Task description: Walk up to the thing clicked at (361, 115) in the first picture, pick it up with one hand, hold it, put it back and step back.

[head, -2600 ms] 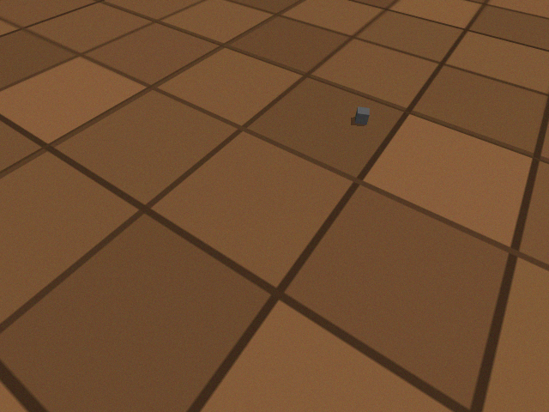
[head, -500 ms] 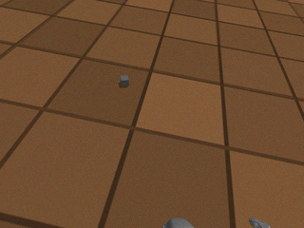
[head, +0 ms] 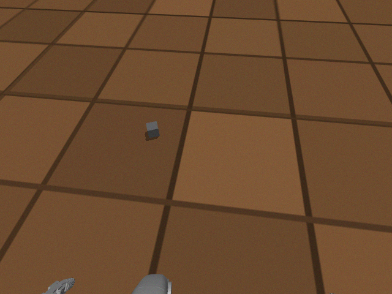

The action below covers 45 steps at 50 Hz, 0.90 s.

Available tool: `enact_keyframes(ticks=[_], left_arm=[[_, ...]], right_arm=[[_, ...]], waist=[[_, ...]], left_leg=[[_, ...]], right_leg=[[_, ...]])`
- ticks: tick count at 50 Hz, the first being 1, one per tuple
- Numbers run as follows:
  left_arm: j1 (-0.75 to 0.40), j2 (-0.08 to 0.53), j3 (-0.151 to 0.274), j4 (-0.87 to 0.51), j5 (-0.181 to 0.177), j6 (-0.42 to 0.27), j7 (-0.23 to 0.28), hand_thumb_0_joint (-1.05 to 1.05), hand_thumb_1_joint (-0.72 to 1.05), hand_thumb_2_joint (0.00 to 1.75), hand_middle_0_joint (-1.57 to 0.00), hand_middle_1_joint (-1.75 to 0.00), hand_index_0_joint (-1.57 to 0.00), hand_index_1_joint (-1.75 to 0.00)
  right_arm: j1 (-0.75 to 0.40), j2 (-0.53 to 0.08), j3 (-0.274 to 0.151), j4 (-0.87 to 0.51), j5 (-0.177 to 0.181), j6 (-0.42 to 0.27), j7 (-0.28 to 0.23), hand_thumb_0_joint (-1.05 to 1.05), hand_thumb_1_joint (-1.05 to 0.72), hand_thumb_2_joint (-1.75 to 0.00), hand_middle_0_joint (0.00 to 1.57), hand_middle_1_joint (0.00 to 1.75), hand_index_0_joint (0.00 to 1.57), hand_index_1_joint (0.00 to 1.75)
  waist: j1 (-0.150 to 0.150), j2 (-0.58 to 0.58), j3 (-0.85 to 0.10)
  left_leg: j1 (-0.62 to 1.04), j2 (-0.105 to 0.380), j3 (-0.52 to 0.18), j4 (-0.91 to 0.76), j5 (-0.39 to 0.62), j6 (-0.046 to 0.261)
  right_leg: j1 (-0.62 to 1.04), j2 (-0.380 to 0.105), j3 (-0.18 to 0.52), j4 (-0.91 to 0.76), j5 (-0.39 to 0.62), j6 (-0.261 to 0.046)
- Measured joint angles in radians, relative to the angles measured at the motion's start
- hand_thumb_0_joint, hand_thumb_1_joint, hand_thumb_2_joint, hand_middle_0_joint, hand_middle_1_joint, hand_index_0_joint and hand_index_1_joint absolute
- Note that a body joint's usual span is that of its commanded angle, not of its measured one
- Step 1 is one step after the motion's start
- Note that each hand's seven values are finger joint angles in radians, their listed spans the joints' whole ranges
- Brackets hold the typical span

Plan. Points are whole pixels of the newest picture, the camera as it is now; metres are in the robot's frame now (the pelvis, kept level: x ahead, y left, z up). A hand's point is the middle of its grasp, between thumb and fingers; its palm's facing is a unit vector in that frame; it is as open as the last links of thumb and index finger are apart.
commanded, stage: walk up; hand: left
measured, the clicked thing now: (152, 129) +1.16 +0.35 -0.74
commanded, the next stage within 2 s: none
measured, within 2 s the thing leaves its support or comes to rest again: neither
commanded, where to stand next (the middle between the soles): +0.75 +0.05 m, yaw +1 degrees
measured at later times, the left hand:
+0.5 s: hand (70, 227) +0.28 +0.34 -0.14, palm faces -0.06 -0.94 -0.34, open 7.4 cm
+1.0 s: hand (109, 160) +0.48 +0.28 -0.12, palm faces -0.01 -0.92 -0.39, open 7.4 cm
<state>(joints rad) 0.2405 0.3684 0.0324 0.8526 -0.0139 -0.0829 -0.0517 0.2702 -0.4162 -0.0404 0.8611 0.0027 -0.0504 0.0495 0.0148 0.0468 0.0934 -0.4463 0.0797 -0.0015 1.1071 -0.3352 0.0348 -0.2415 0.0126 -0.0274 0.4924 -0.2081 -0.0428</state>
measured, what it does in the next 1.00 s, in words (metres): walks ahead: left foot, then right foot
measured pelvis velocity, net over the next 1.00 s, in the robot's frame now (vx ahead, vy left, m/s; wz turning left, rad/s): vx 0.40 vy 0.02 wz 0.00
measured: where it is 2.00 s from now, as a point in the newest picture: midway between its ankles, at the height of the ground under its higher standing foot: (192, 190)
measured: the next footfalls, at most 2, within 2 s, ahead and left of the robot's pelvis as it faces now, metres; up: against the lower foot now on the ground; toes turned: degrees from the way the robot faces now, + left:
left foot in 0.22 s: +0.26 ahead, +0.17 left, +0.00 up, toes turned +7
right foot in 0.72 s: +0.48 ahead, -0.09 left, +0.00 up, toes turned -5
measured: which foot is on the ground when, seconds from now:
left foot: up 0.00-0.20, down 0.22-0.76, up 0.78-1.00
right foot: down 0.00-0.26, up 0.28-0.70, down 0.72-1.00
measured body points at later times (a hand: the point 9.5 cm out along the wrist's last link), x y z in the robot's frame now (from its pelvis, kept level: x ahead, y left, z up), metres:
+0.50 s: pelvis +0.21 +0.07 +0.00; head +0.22 +0.09 +0.45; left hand +0.28 +0.39 -0.12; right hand +0.26 -0.25 -0.09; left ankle +0.22 +0.17 -0.74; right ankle +0.29 -0.10 -0.68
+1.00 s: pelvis +0.40 +0.02 +0.00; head +0.41 -0.01 +0.45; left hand +0.48 +0.33 -0.09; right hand +0.47 -0.30 -0.13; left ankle +0.46 +0.19 -0.68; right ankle +0.44 -0.08 -0.74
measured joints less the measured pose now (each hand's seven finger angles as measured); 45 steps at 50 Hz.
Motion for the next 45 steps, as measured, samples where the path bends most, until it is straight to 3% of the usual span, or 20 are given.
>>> enact_keyframes(ticks=[6, 11, 13, 16, 18, 20, 27, 30, 36, 38, 42, 45], left_arm=[[0.075, 0.021, 0.005, 0.019, 0.020, -0.004, -0.004, 0.00, 0.90, 0.90, -0.20, -0.30, -0.21, -0.30], [0.115, 0.065, 0.016, 0.026, 0.026, -0.001, -0.005, 0.00, 0.90, 0.90, -0.20, -0.30, -0.21, -0.30], [0.117, 0.083, 0.021, 0.040, 0.024, 0.008, 0.002, 0.00, 0.90, 0.90, -0.20, -0.30, -0.20, -0.30], [0.104, 0.072, 0.011, 0.062, 0.020, 0.027, 0.015, 0.00, 0.90, 0.90, -0.20, -0.30, -0.20, -0.30], [0.091, 0.077, 0.001, 0.070, 0.019, 0.027, 0.014, 0.01, 0.90, 0.90, -0.20, -0.30, -0.20, -0.30], [0.077, 0.085, 0.002, 0.066, 0.013, 0.023, 0.008, 0.01, 0.90, 0.90, -0.20, -0.30, -0.20, -0.30], [0.031, 0.081, 0.014, 0.049, 0.016, 0.035, -0.018, 0.00, 0.91, 0.90, -0.20, -0.30, -0.20, -0.30], [0.012, 0.070, 0.017, 0.056, 0.023, 0.044, -0.029, 0.00, 0.90, 0.90, -0.20, -0.30, -0.20, -0.30], [-0.025, 0.054, 0.023, 0.051, 0.024, 0.026, -0.027, 0.00, 0.90, 0.90, -0.20, -0.30, -0.20, -0.30], [-0.046, 0.031, 0.028, 0.049, 0.028, 0.010, -0.015, 0.00, 0.90, 0.90, -0.20, -0.30, -0.20, -0.30], [-0.051, 0.005, 0.013, 0.016, 0.014, -0.006, -0.001, 0.00, 0.90, 0.90, -0.20, -0.30, -0.20, -0.30], [-0.021, -0.014, -0.001, 0.006, 0.008, -0.011, 0.007, 0.00, 0.90, 0.90, -0.20, -0.30, -0.20, -0.30]], right_arm=[[-0.026, -0.015, -0.026, -0.004, -0.018, 0.007, 0.026, 0.01, -0.90, -0.90, 0.20, 0.30, 0.20, 0.30], [-0.023, -0.013, -0.037, 0.015, -0.027, -0.005, 0.039, 0.01, -0.90, -0.90, 0.20, 0.30, 0.20, 0.30], [-0.030, 0.000, -0.041, 0.016, -0.035, -0.023, 0.031, 0.01, -0.90, -0.90, 0.20, 0.30, 0.20, 0.30], [-0.029, 0.008, -0.037, -0.006, -0.027, -0.040, 0.021, 0.01, -0.90, -0.90, 0.20, 0.30, 0.20, 0.30], [-0.018, 0.023, -0.028, -0.010, -0.016, -0.040, 0.013, 0.01, -0.90, -0.90, 0.20, 0.30, 0.20, 0.30], [0.004, 0.036, -0.015, -0.009, -0.009, -0.043, 0.008, 0.01, -0.90, -0.90, 0.20, 0.30, 0.20, 0.30], [0.080, 0.033, -0.004, 0.010, -0.007, -0.037, 0.006, 0.01, -0.90, -0.90, 0.21, 0.30, 0.21, 0.30], [0.104, 0.020, -0.009, 0.014, -0.007, -0.033, 0.007, 0.01, -0.90, -0.90, 0.21, 0.30, 0.21, 0.30], [0.128, -0.001, -0.016, 0.014, -0.006, -0.012, 0.001, 0.01, -0.90, -0.90, 0.21, 0.30, 0.21, 0.30], [0.112, -0.009, -0.018, 0.020, -0.004, 0.000, -0.007, 0.01, -0.90, -0.90, 0.21, 0.30, 0.21, 0.30], [0.075, 0.000, 0.000, 0.028, -0.003, 0.015, -0.012, 0.01, -0.90, -0.90, 0.20, 0.30, 0.20, 0.30], [0.050, -0.013, -0.002, 0.024, 0.003, 0.012, -0.008, 0.01, -0.90, -0.90, 0.20, 0.30, 0.20, 0.30]], waist=[[0.016, 0.014, -0.022], [0.033, -0.020, -0.045], [0.026, -0.074, -0.041], [0.003, -0.073, -0.031], [-0.012, -0.078, -0.027], [-0.022, -0.094, -0.025], [-0.036, -0.098, -0.020], [-0.048, -0.080, -0.022], [-0.058, -0.045, -0.021], [-0.056, 0.007, -0.002], [-0.025, -0.005, 0.009], [-0.009, 0.011, 0.003]], left_leg=[[-0.087, 0.044, 0.000, -0.304, 0.103, -0.036], [0.002, 0.026, 0.037, -0.515, 0.173, -0.020], [0.029, -0.015, 0.071, -0.494, 0.177, -0.018], [0.064, -0.017, 0.088, -0.454, 0.103, -0.003], [0.121, -0.017, 0.093, -0.499, 0.097, -0.001], [0.179, -0.029, 0.101, -0.562, 0.107, -0.006], [0.332, -0.059, 0.123, -0.686, 0.082, 0.000], [0.375, -0.063, 0.126, -0.702, 0.050, -0.008], [0.411, -0.043, 0.128, -0.599, -0.090, -0.051], [0.365, 0.008, 0.097, -0.431, -0.133, -0.019], [0.176, -0.050, 0.019, -0.063, -0.129, 0.008], [0.067, -0.048, -0.022, -0.035, -0.048, 0.009]], right_leg=[[0.093, 0.018, -0.017, -0.040, -0.065, 0.009], [0.138, -0.005, -0.021, 0.031, -0.186, 0.042], [0.111, -0.057, -0.001, 0.166, -0.251, 0.027], [-0.025, -0.023, 0.051, 0.496, -0.269, -0.003], [-0.110, -0.011, 0.056, 0.601, -0.220, -0.008], [-0.176, -0.027, 0.061, 0.597, -0.163, -0.005], [-0.288, -0.103, 0.044, 0.378, -0.018, 0.036], [-0.282, -0.117, 0.025, 0.256, 0.032, 0.035], [-0.167, -0.082, -0.016, 0.036, 0.108, 0.010], [-0.154, -0.042, -0.045, 0.083, 0.082, 0.011], [-0.106, -0.056, -0.039, 0.096, 0.020, 0.001], [-0.036, -0.049, -0.042, 0.023, 0.028, 0.009]])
